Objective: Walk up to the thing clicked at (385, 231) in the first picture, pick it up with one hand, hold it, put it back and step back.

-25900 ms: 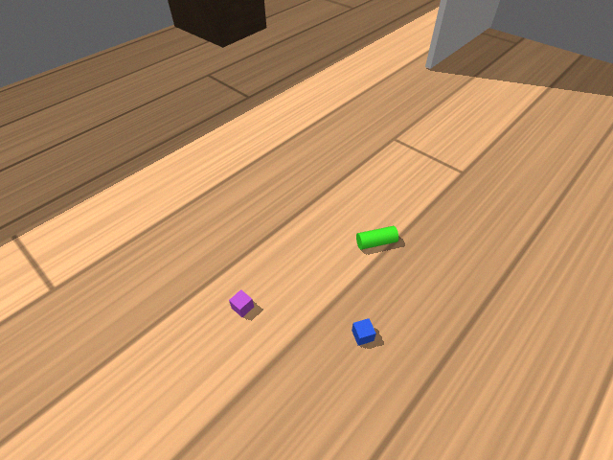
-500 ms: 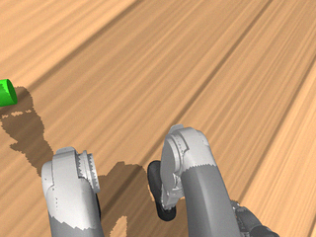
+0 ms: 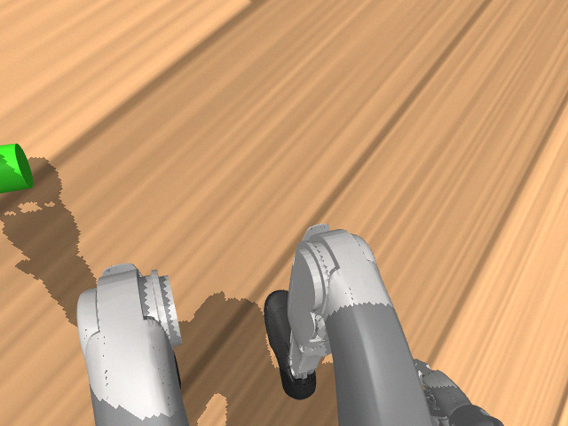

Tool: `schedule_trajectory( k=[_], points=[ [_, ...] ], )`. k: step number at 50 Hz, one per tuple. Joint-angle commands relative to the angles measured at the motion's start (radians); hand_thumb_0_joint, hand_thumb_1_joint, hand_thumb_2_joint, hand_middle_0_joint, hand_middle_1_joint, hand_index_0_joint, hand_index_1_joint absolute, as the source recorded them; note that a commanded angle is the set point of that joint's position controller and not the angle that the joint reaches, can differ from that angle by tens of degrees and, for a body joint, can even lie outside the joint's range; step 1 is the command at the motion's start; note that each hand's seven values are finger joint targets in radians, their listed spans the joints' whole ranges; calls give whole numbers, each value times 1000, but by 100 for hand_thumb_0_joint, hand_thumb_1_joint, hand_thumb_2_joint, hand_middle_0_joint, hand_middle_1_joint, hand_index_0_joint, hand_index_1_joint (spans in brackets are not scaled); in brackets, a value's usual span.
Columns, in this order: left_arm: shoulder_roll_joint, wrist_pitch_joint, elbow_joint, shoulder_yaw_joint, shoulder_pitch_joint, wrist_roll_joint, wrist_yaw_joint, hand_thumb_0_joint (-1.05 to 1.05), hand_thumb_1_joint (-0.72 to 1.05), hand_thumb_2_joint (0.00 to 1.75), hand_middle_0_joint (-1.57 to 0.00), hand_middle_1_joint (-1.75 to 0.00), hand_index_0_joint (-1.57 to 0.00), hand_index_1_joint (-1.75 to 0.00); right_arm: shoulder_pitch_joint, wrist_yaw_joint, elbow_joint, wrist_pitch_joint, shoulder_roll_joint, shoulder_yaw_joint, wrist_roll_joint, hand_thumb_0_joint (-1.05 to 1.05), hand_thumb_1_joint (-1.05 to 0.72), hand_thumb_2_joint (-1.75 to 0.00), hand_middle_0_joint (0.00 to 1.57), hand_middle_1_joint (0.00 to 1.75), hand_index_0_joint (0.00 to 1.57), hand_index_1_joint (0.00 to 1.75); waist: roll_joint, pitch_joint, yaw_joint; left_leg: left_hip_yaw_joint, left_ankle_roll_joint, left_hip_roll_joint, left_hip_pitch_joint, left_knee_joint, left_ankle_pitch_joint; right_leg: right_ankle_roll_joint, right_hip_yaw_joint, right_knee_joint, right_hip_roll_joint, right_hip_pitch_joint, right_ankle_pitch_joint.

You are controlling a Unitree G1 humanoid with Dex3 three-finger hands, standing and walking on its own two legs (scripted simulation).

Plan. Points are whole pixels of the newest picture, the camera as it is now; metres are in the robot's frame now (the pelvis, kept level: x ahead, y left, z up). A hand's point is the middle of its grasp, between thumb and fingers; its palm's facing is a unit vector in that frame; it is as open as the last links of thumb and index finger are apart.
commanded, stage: rise first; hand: left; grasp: from above
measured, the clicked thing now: out of the picture +0.47 +0.39 -0.28
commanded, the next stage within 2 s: approach in 0.78 s
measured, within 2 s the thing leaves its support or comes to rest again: neither
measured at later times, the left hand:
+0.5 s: hand out of the picture +0.42 +0.41 -0.15, palm faces -0.43 -0.12 -0.89, open 13.4 cm
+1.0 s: hand out of the picture +0.42 +0.41 -0.16, palm faces -0.44 -0.11 -0.89, open 13.4 cm
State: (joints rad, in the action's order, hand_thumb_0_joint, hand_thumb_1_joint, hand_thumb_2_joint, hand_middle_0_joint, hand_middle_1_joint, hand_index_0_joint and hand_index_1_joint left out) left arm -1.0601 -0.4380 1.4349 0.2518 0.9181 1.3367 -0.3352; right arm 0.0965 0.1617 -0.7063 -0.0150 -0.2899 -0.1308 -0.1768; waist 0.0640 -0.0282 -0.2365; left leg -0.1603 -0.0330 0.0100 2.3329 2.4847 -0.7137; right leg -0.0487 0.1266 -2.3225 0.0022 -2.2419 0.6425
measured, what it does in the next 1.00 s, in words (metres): stands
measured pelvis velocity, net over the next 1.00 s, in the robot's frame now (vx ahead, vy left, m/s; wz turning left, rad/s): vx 0.00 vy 0.00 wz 0.00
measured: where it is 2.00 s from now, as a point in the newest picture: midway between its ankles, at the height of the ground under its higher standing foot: (232, 387)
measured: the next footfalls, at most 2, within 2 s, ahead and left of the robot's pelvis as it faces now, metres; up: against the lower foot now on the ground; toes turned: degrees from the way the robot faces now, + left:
none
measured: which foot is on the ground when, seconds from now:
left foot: down 0.00-1.00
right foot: down 0.00-1.00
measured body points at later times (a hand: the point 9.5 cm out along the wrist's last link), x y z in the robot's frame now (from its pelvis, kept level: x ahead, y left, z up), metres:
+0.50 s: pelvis +0.00 +0.00 +0.00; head +0.24 +0.12 +0.36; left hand +0.44 +0.41 -0.10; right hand +0.08 -0.27 -0.08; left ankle +0.07 +0.11 -0.28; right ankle +0.12 -0.13 -0.28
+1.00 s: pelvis +0.00 +0.00 +0.00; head +0.24 +0.12 +0.36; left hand +0.44 +0.41 -0.11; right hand +0.07 -0.28 -0.08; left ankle +0.07 +0.11 -0.28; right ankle +0.12 -0.13 -0.28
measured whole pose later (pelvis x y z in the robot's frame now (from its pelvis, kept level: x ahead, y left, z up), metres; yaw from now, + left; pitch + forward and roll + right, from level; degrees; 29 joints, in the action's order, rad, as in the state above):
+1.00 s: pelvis +0.00 +0.00 +0.00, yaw +0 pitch +31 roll -12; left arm -1.08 -0.44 1.44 0.24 0.94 1.34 -0.30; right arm 0.11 0.16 -0.70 -0.01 -0.30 -0.14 -0.17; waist 0.06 -0.04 -0.25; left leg -0.16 -0.03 0.01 2.34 2.49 -0.70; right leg -0.05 0.13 -2.32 0.00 -2.24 0.63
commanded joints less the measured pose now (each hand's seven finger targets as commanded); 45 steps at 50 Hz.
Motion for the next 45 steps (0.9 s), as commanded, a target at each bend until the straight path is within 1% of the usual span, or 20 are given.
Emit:
schedule_trajectory(
  k=[1, 4, 5, 7, 13, 16, 19, 21, 25, 27, 28, 30, 31, 33, 35, 36, 37, 43, 44, 45],
  points=[
    [-322, 8, -147, 32, 267, -35, -36, 0, -48, 97, -20, -87, -16, -91, 191, -16, -1, 5, -294, 90, 12, 0, -90, -90, 20, 30, 20, 30, -438, 647, 6, 43, 11, -8, -581, -303, 221, 71, 64, 176, 33, 225, -169],
    [-341, 10, -143, 44, 242, -28, -33, 0, -45, 94, -22, -85, -19, -89, 196, -16, 0, 3, -294, 86, 10, 0, -90, -90, 20, 30, 20, 30, -430, 661, 16, 56, 9, -5, -571, -293, 237, 70, 58, 183, 35, 261, -183],
    [-345, 10, -147, 47, 257, -29, -33, 0, -45, 94, -22, -85, -19, -89, 194, -16, 2, 2, -294, 87, 10, 0, -90, -90, 20, 30, 20, 30, -429, 657, 10, 55, 8, -3, -560, -292, 234, 72, 60, 179, 35, 255, -183],
    [-314, 13, -140, 28, 255, -34, -24, 0, -46, 95, -21, -87, -18, -90, 198, -13, 0, 5, -292, 86, 9, 0, -90, -90, 20, 30, 20, 30, -440, 640, 2, 50, 9, -4, -573, -298, 246, 71, 61, 177, 32, 243, -186],
    [-330, 16, -174, 36, 253, -32, -11, 0, -44, 93, -23, -86, -20, -90, 212, -13, 4, 1, -293, 88, 11, 0, -90, -90, 20, 30, 20, 30, -455, 678, 10, 54, 10, -5, -599, -298, 263, 69, 57, 187, 32, 270, -199],
    [-323, 12, -177, 37, 252, -47, -11, 0, -42, 92, -25, -84, -22, -88, 201, -12, 6, -3, -292, 88, 15, 0, -91, -90, 20, 30, 20, 30, -442, 674, 14, 53, 9, -3, -578, -303, 248, 72, 57, 185, 32, 267, -190],
    [-332, 12, -175, 42, 244, -40, -8, 0, -42, 92, -24, -85, -21, -88, 196, -14, 8, -5, -295, 91, 18, 0, -90, -90, 20, 30, 20, 30, -437, 675, 17, 44, 9, -3, -584, -303, 252, 75, 62, 178, 33, 250, -188],
    [-320, 9, -188, 37, 260, -42, -7, 0, -41, 91, -24, -85, -21, -88, 203, -13, 8, -5, -297, 91, 17, 0, -90, -90, 20, 30, 20, 30, -460, 671, 13, 39, 14, -4, -607, -315, 269, 71, 61, 177, 30, 249, -197],
    [-308, 9, -147, 23, 253, -33, -6, 0, -41, 91, -25, -85, -22, -87, 206, -12, 11, -3, -293, 88, 19, 0, -90, -90, 20, 30, 20, 30, -435, 639, 0, 48, 12, -4, -579, -314, 224, 73, 61, 185, 32, 242, -171],
    [-345, 6, -178, 45, 281, -30, -11, 0, -42, 92, -25, -84, -22, -87, 212, -14, 8, -5, -297, 84, 16, 0, -90, -90, 20, 30, 20, 30, -440, 671, 4, 59, 8, -1, -576, -303, 236, 71, 58, 190, 33, 272, -182],
    [-340, 7, -175, 38, 275, -31, -10, 0, -40, 90, -25, -85, -23, -87, 206, -15, 14, -5, -293, 84, 18, 0, -90, -90, 20, 30, 20, 30, -443, 677, 9, 58, 10, -2, -572, -306, 231, 74, 56, 188, 34, 271, -180],
    [-313, 9, -141, 20, 264, -29, -7, 0, -40, 90, -25, -85, -23, -88, 205, -14, 10, -3, -290, 80, 16, 0, -90, -90, 20, 30, 20, 30, -443, 643, 0, 58, 8, -1, -563, -308, 221, 72, 58, 193, 34, 258, -169],
    [-296, 8, -128, 13, 267, -29, -5, 0, -40, 91, -24, -86, -22, -88, 208, -13, 10, -1, -295, 81, 15, 0, -90, -90, 20, 30, 20, 30, -416, 625, -15, 46, 9, -2, -557, -310, 219, 73, 65, 187, 32, 241, -169],
    [-317, 7, -127, 17, 263, -28, -6, 0, -40, 90, -24, -87, -22, -89, 204, -16, 8, 0, -295, 78, 20, 0, -90, -90, 20, 30, 20, 30, -430, 631, 2, 51, 9, -2, -565, -309, 212, 72, 60, 187, 33, 242, -164],
    [-338, 5, -145, 28, 280, -24, -8, 0, -39, 90, -25, -85, -23, -87, 209, -15, 11, 1, -299, 75, 15, 0, -90, -90, 20, 30, 20, 30, -438, 655, -1, 49, 11, -3, -580, -305, 232, 73, 61, 182, 33, 252, -177],
    [-342, 3, -151, 29, 280, -27, -8, 0, -39, 89, -26, -85, -24, -87, 202, -16, 12, -1, -297, 77, 18, 0, -90, -90, 20, 30, 20, 30, -439, 664, 8, 56, 9, -3, -566, -299, 230, 73, 59, 185, 35, 262, -178],
    [-348, 4, -131, 37, 272, -23, -10, 0, -39, 90, -25, -84, -23, -87, 208, -15, 12, -1, -298, 76, 14, 0, -90, -90, 20, 30, 20, 30, -432, 651, -2, 59, 8, 0, -564, -294, 241, 72, 59, 183, 33, 265, -185],
    [-339, -3, -136, 23, 290, -28, -8, 0, -38, 88, -24, -87, -23, -88, 200, -17, 16, 3, -299, 74, 12, 0, -90, -90, 20, 30, 20, 30, -441, 641, -8, 54, 9, -2, -551, -295, 216, 75, 63, 184, 35, 249, -166],
    [-339, -4, -125, 25, 280, -24, -9, 0, -44, 96, -26, -83, -21, -88, 204, -17, 16, 3, -301, 72, 12, 0, -90, -90, 20, 30, 20, 30, -428, 635, -9, 50, 10, -2, -549, -297, 206, 76, 64, 183, 35, 248, -160],
    [-350, -3, -131, 33, 272, -22, -9, 0, -45, 94, -18, -88, -16, -90, 205, -17, 13, 3, -301, 75, 15, 0, -89, -89, 20, 30, 20, 30, -434, 638, 2, 53, 10, -1, -555, -299, 211, 74, 64, 182, 34, 253, -162]
  ],
)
